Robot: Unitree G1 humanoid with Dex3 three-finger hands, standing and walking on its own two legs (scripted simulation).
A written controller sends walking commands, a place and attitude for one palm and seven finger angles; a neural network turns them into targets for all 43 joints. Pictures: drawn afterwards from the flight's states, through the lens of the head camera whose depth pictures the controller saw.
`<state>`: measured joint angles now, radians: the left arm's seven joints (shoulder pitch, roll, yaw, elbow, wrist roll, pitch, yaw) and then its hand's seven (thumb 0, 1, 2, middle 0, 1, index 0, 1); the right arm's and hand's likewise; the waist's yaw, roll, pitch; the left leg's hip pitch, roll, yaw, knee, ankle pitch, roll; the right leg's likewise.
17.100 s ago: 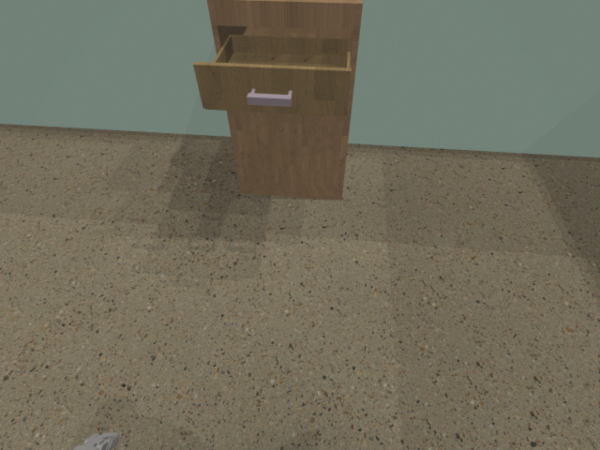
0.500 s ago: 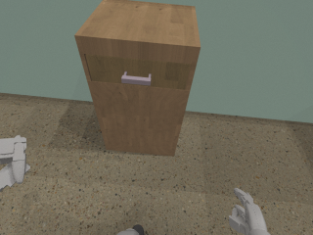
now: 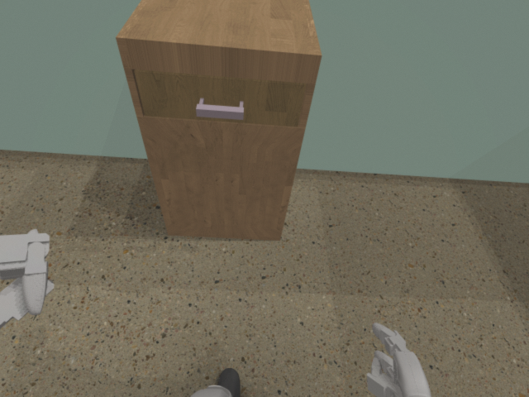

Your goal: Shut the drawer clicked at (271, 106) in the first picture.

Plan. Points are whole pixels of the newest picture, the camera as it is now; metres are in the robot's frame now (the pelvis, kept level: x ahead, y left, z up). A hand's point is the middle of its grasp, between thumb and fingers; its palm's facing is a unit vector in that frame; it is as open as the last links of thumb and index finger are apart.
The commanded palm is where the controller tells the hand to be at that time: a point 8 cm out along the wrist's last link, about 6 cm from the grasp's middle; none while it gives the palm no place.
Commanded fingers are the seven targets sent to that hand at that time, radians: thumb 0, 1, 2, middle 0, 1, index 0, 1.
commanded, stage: stop stepping back and stand still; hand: left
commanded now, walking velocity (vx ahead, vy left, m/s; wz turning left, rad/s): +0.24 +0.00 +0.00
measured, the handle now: (221, 107) +0.82 +0.17 -0.05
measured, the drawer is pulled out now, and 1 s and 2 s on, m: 0.00 0.00 0.00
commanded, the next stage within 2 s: let the arm hang, fingers relaxed in 0.70 s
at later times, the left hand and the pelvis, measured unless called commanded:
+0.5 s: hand out of the picture +0.13 +0.28 +0.17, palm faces +0.44 -0.81 -0.40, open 3.3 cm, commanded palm +0.07 +0.32 +0.19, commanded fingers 0.00 0.90 0.90 -1.40 -1.60 -1.40 -1.60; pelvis -0.04 +0.03 +0.00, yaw +3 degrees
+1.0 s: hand out of the picture +0.10 +0.25 -0.11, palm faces +0.11 -0.95 -0.31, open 3.1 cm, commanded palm none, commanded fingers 0.00 0.90 0.90 -0.96 -1.12 -0.96 -1.12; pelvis -0.03 +0.03 -0.01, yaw +4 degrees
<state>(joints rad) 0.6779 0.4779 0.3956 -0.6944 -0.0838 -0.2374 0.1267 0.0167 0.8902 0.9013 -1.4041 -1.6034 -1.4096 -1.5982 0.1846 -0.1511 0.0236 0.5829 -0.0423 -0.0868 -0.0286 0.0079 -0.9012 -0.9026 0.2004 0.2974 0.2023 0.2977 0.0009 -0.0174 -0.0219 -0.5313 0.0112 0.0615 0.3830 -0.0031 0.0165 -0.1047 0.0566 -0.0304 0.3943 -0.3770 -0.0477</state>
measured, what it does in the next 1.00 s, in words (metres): steps on the spot: left foot, then left foot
